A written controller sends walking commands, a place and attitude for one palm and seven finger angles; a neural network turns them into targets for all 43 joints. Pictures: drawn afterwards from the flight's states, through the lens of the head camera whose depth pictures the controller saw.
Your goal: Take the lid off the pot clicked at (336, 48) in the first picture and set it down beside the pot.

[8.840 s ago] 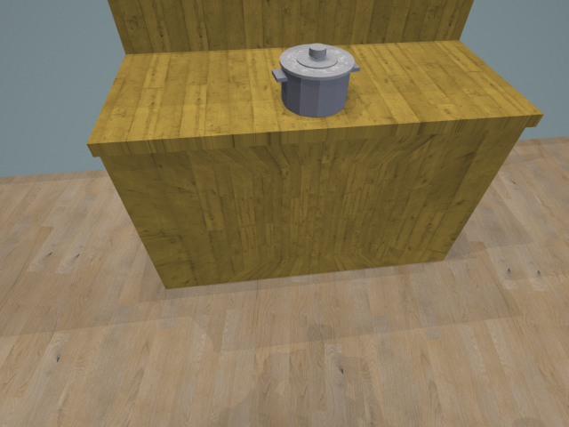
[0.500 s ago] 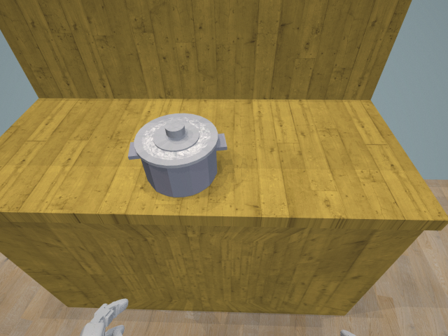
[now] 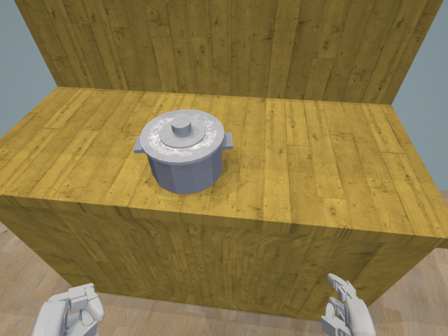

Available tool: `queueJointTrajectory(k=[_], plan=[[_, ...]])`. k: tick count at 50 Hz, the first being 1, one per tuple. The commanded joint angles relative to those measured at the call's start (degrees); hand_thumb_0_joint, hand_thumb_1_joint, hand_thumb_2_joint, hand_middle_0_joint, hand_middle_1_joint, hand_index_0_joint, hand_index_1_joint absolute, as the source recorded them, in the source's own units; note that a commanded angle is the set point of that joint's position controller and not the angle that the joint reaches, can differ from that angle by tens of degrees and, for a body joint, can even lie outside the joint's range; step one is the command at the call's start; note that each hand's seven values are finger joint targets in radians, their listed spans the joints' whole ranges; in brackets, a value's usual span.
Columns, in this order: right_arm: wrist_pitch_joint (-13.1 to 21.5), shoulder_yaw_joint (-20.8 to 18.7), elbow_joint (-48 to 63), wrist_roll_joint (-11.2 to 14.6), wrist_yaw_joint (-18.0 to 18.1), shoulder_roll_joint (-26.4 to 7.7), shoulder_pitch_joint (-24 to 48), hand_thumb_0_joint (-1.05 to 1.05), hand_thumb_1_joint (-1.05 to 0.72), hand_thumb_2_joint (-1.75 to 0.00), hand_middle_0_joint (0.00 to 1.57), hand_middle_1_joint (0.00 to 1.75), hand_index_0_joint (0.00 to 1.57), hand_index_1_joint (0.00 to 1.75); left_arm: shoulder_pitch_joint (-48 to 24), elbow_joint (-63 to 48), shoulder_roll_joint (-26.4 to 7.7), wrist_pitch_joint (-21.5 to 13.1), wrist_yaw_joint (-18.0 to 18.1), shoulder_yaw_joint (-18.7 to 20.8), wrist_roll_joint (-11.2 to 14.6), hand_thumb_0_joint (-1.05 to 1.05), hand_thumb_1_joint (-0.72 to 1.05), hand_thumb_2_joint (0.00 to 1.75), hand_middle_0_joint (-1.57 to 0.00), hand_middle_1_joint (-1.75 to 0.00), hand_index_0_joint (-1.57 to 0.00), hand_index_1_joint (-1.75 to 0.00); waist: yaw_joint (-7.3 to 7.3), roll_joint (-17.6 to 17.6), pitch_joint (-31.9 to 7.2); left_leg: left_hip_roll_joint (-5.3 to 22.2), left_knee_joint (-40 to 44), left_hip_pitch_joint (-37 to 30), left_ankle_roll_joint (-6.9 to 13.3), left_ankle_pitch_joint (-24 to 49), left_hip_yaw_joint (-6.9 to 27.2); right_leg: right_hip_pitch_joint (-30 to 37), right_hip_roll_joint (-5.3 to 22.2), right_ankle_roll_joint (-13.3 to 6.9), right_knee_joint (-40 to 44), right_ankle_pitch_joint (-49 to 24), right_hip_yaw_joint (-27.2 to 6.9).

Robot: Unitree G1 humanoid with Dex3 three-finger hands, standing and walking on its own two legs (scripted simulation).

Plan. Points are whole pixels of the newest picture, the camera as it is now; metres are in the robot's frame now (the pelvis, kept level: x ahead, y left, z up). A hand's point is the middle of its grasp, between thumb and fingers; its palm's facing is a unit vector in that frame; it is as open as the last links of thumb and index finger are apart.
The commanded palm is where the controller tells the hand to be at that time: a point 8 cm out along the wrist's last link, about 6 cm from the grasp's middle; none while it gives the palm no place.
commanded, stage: raise the hand higher, near the body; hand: left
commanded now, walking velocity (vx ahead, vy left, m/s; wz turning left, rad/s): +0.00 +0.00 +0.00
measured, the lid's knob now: (181, 125) +0.51 +0.16 +0.11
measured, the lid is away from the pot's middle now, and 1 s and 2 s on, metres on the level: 0.00 0.00 0.00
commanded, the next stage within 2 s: reach forward and open the fingers in 0.80 s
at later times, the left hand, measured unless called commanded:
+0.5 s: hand (86, 290) +0.16 +0.23 +0.07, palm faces +0.25 -0.88 -0.41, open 3.1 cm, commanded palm +0.11 +0.27 +0.10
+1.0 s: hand (71, 262) +0.18 +0.24 +0.11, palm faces +0.21 -0.60 -0.77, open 3.1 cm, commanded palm +0.14 +0.27 +0.15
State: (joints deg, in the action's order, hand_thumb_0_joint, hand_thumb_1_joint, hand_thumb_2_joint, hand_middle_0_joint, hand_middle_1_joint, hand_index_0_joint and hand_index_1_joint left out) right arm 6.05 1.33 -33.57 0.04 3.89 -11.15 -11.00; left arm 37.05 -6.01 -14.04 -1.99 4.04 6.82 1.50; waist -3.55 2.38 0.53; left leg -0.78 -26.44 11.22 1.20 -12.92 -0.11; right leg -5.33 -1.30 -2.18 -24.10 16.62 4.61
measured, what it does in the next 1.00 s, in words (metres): stands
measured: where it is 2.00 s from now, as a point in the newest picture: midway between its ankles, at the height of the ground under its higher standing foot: outside the picture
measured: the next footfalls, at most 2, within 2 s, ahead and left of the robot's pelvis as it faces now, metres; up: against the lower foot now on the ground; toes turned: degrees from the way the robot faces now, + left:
none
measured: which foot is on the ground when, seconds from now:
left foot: down 0.00-1.00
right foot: down 0.00-1.00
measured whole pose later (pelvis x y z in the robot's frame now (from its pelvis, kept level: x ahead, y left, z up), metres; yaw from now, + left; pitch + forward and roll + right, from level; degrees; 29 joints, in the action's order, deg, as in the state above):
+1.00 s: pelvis +0.00 +0.01 +0.00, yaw -2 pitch -2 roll +0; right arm 2.3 1.3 -32.0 -0.1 2.0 -13.6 -11.2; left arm 32.5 -27.1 -23.8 0.5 6.5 10.0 -19.3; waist -4.5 4.2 0.2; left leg -0.9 -26.5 11.5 1.9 -12.9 -1.9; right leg -6.5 -0.9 -1.6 -25.0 16.4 2.9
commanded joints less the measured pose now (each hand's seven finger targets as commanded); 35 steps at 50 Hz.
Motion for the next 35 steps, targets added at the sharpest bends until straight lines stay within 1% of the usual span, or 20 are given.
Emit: queueJointTrajectory(k=[1,2,3,4,6,7,8,9,13,16,18,19,23,24,28,29,31,33,34,35], plan=[[3.34,-2.63,9.12,0.36,0.50,-6.11,7.48,0.00,-0.90,-0.90,0.20,0.30,0.20,0.30,0.85,-14.14,-8.64,-3.74,0.62,6.11,0.09,0.00,0.90,0.90,-1.30,-1.50,-1.30,-1.50,0.38,-0.36,-2.73,0.66,2.96,-6.73,1.27,12.09,-0.01,-4.48,2.66,1.59,5.69,-13.99,-2.43],[3.43,-2.71,8.71,0.34,0.55,-6.13,7.42,0.00,-0.90,-0.90,0.20,0.30,0.20,0.30,1.07,-14.56,-9.44,-3.85,0.78,7.09,0.02,0.00,0.90,0.90,-1.30,-1.50,-1.30,-1.50,0.19,-0.19,-3.34,0.67,3.02,-7.15,1.25,12.75,0.05,-4.16,2.67,1.58,5.70,-14.43,-2.44],[3.26,-2.95,8.13,0.35,0.50,-6.18,7.82,0.00,-0.90,-0.90,0.20,0.30,0.20,0.30,2.93,-12.94,-10.47,-3.61,0.94,8.65,-0.13,0.00,0.90,0.90,-1.30,-1.50,-1.30,-1.50,-0.20,-2.09,-2.38,0.80,2.84,-6.89,1.22,12.78,0.12,-4.46,2.39,1.56,6.12,-14.31,-2.33],[3.35,-2.85,8.47,0.49,0.47,-5.85,7.94,0.00,-0.90,-0.90,0.20,0.30,0.20,0.30,3.02,-13.28,-8.15,-3.85,0.63,6.47,-0.05,0.00,0.90,0.90,-1.30,-1.50,-1.30,-1.50,0.41,-2.49,-1.61,0.79,2.96,-6.70,1.30,12.69,-0.13,-4.75,2.55,1.74,6.09,-14.53,-2.32],[3.35,-3.20,8.27,0.63,0.47,-6.06,7.98,0.00,-0.90,-0.90,0.20,0.30,0.20,0.30,3.82,-13.61,-8.71,-4.19,0.49,7.20,-0.03,0.00,0.90,0.90,-1.30,-1.50,-1.30,-1.50,0.11,-3.54,-1.97,0.99,3.20,-7.14,1.42,12.75,-0.21,-4.61,2.57,1.91,6.10,-14.42,-2.39],[3.53,-3.18,8.32,0.59,0.47,-6.29,7.90,0.00,-0.90,-0.90,0.20,0.30,0.20,0.30,2.45,-15.32,-9.01,-4.53,0.45,6.98,-0.04,0.00,0.90,0.90,-1.30,-1.50,-1.30,-1.50,0.23,-2.82,-2.65,0.86,3.15,-7.53,1.52,12.69,-0.26,-4.47,2.71,2.00,6.19,-14.32,-2.59],[3.60,-3.35,8.08,0.64,0.46,-6.30,8.17,0.00,-0.90,-0.90,0.20,0.30,0.20,0.30,2.35,-16.27,-11.07,-4.72,0.67,9.05,-0.14,0.00,0.90,0.90,-1.30,-1.50,-1.30,-1.50,-0.03,-2.05,-2.05,0.88,3.00,-7.64,1.38,12.50,-0.18,-4.79,2.52,1.82,6.64,-13.70,-2.68],[3.94,-3.10,8.45,0.60,0.44,-6.08,7.87,0.00,-0.90,-0.90,0.20,0.30,0.20,0.30,1.91,-17.73,-9.91,-5.09,0.65,7.68,-0.11,0.00,0.90,0.90,-1.30,-1.50,-1.30,-1.50,0.24,-0.25,-2.70,0.81,3.32,-8.08,1.39,12.31,-0.31,-4.57,2.74,1.82,6.58,-13.30,-2.67],[3.94,-3.70,7.59,0.68,0.63,-6.21,7.97,0.00,-0.90,-0.90,0.20,0.30,0.20,0.30,3.63,-16.78,-11.44,-5.37,1.05,10.22,-0.09,0.00,0.90,0.90,-1.30,-1.50,-1.30,-1.50,-0.23,-3.04,-2.14,1.05,3.32,-8.58,1.45,13.02,-0.27,-4.79,2.48,1.88,7.06,-14.02,-2.68],[4.22,-3.43,8.34,0.73,0.37,-6.03,7.73,0.00,-0.90,-0.90,0.20,0.30,0.20,0.30,3.68,-20.41,-9.44,-5.99,0.73,7.84,-0.03,0.00,0.90,0.90,-1.30,-1.50,-1.30,-1.50,0.04,0.55,-2.84,1.12,3.72,-9.39,1.33,14.21,-0.29,-4.17,2.70,1.80,6.37,-14.75,-2.40],[4.06,-3.58,8.13,0.77,0.27,-6.40,7.67,0.00,-0.90,-0.90,0.20,0.30,0.20,0.30,2.47,-20.93,-11.44,-6.03,0.98,9.82,-0.06,0.00,0.90,0.90,-1.30,-1.50,-1.30,-1.50,-0.11,-0.39,-1.83,1.18,3.75,-9.21,1.19,13.79,-0.04,-4.76,2.33,1.68,6.96,-14.05,-2.44],[4.12,-3.26,8.60,0.77,0.23,-6.14,7.66,0.00,-0.90,-0.90,0.20,0.30,0.20,0.30,1.55,-21.81,-9.83,-6.21,0.80,8.06,0.08,0.00,0.90,0.90,-1.30,-1.50,-1.30,-1.50,0.45,0.05,-0.98,1.12,3.99,-9.03,1.25,12.93,-0.15,-5.04,2.47,1.72,7.09,-13.33,-2.32],[4.00,-3.33,8.62,0.66,0.21,-6.50,7.47,0.00,-0.90,-0.90,0.20,0.30,0.20,0.30,1.04,-23.58,-11.78,-6.48,1.01,10.14,0.16,0.00,0.90,0.90,-1.30,-1.50,-1.30,-1.50,-0.09,0.01,-1.98,1.27,3.81,-10.14,1.11,14.28,0.08,-4.63,2.15,1.61,7.02,-14.52,-2.49],[3.98,-3.06,9.08,0.67,0.08,-6.06,7.36,0.00,-0.90,-0.90,0.20,0.30,0.20,0.30,1.08,-24.00,-9.74,-6.60,0.74,8.34,0.29,0.00,0.90,0.90,-1.30,-1.50,-1.30,-1.50,0.39,-0.12,-1.70,1.33,4.06,-9.96,1.11,14.01,0.09,-4.46,2.27,1.64,6.75,-14.26,-2.17],[3.50,-3.18,9.05,0.64,-0.03,-6.33,7.63,0.00,-0.90,-0.90,0.20,0.30,0.20,0.30,0.54,-24.85,-12.14,-6.58,0.97,11.12,0.43,0.00,0.90,0.90,-1.30,-1.50,-1.30,-1.50,-0.18,-0.80,-1.72,1.48,4.04,-9.66,0.96,14.17,0.35,-4.22,1.98,1.58,6.75,-14.58,-2.41],[3.53,-2.84,9.44,0.54,-0.08,-5.99,7.54,0.00,-0.90,-0.90,0.20,0.30,0.20,0.30,-0.07,-25.58,-10.58,-6.73,0.76,9.45,0.46,0.00,0.90,0.90,-1.30,-1.50,-1.30,-1.50,0.30,-0.93,-1.85,1.38,4.18,-9.53,1.09,14.29,0.30,-3.94,2.21,1.61,6.60,-14.91,-2.30],[3.30,-2.63,9.51,0.56,-0.09,-6.06,7.47,0.00,-0.90,-0.90,0.20,0.30,0.20,0.30,-1.50,-26.31,-10.85,-6.64,0.83,9.67,0.64,0.00,0.90,0.90,-1.30,-1.50,-1.30,-1.50,0.27,0.70,-1.88,1.50,4.36,-9.79,0.94,14.15,0.37,-3.83,2.29,1.63,6.60,-14.58,-2.27],[3.21,-2.62,9.03,0.55,-0.13,-6.29,7.76,0.00,-0.90,-0.90,0.20,0.30,0.20,0.30,-2.73,-26.42,-12.36,-6.55,1.06,11.40,0.72,0.00,0.90,0.90,-1.30,-1.50,-1.30,-1.50,0.08,0.46,-0.96,1.48,4.02,-9.66,0.84,13.39,0.49,-4.60,1.97,1.51,7.34,-13.88,-2.61],[3.25,-2.47,9.33,0.50,-0.11,-5.95,7.70,0.00,-0.90,-0.90,0.20,0.30,0.20,0.30,-3.14,-26.64,-11.12,-6.72,0.92,10.17,0.86,0.00,0.90,0.90,-1.30,-1.50,-1.30,-1.50,0.50,-0.62,-1.36,1.53,4.30,-9.79,0.97,12.89,0.53,-4.39,2.20,1.60,7.36,-13.39,-2.50],[3.16,-2.44,9.25,0.50,-0.07,-6.14,7.65,0.00,-0.90,-0.90,0.20,0.30,0.20,0.30,-3.19,-26.44,-11.84,-6.72,1.03,11.09,0.93,0.00,0.90,0.90,-1.30,-1.50,-1.30,-1.50,0.17,-0.29,-1.61,1.59,4.49,-9.85,0.92,12.59,0.53,-4.19,2.22,1.60,7.41,-12.96,-2.48]])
